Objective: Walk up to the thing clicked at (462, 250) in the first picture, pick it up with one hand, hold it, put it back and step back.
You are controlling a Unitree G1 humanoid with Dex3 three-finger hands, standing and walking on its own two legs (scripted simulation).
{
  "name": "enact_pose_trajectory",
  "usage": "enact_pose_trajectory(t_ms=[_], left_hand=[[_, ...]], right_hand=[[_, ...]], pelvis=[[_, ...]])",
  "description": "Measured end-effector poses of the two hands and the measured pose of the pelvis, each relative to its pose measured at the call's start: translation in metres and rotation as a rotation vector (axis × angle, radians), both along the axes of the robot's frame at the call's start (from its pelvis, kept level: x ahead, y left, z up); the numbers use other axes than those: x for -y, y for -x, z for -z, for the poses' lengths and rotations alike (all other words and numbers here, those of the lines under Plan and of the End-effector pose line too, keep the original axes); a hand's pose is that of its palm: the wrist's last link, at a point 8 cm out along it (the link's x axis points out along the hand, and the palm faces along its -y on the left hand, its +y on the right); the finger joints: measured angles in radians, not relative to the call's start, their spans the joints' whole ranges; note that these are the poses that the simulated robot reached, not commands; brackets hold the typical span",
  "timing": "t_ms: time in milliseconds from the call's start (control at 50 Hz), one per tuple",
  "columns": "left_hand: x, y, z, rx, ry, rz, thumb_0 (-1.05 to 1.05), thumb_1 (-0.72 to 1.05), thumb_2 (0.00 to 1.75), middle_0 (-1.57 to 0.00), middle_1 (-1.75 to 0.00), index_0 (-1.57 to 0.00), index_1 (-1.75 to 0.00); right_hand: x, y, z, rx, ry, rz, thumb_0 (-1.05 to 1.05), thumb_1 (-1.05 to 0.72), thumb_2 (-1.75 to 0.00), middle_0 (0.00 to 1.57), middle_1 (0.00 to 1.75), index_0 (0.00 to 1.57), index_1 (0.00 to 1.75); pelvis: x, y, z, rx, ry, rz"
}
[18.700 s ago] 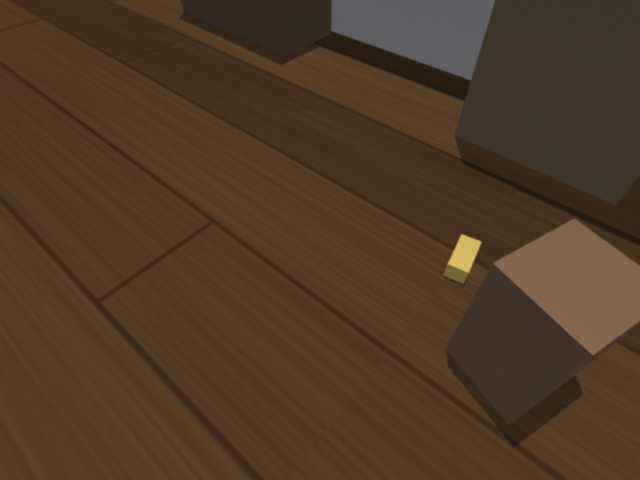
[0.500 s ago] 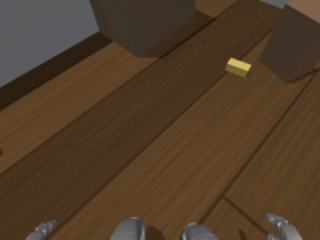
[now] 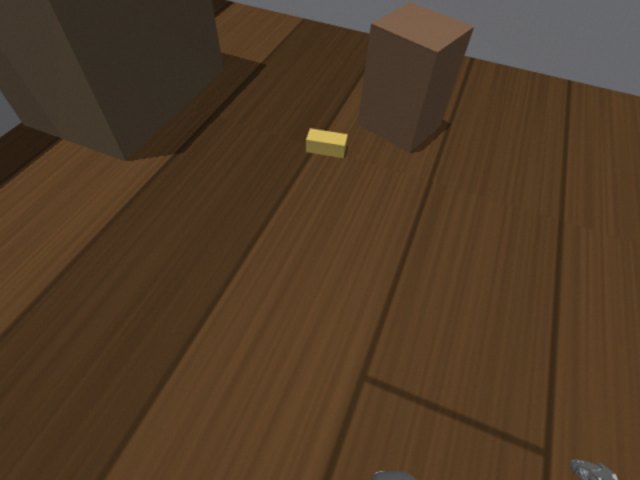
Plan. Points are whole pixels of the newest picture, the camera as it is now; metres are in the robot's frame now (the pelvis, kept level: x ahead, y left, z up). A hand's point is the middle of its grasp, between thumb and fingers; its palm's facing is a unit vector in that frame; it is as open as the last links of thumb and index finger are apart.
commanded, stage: walk up
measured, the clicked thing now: (326, 143) +1.51 -0.13 -0.72
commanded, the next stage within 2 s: stand in 1.24 s
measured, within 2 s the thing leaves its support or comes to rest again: neither
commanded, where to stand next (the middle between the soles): +0.07 +0.01 m, yaw -15 degrees
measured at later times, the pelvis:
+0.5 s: pelvis +0.01 +0.02 -0.01, yaw -12 degrees
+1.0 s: pelvis +0.01 +0.01 +0.00, yaw -17 degrees
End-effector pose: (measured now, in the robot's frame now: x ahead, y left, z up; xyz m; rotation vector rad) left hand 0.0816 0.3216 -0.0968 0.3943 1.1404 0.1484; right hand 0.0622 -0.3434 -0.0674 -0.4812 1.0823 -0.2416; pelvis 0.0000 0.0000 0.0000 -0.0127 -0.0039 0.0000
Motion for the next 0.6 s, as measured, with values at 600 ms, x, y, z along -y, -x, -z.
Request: enact_pose_trajectory(t_ms=[600], left_hand=[[0.026,-0.088,0.01,0.067,-0.032,0.232,0.01,0.91,0.9,-0.21,-0.3,-0.2,-0.3]], right_hand=[[-0.028,0.076,0.039,-0.046,-0.101,0.28,0.01,-0.9,-0.9,0.21,0.3,0.21,0.3]], pelvis=[[-0.009,-0.004,0.011,0.017,0.013,0.237]])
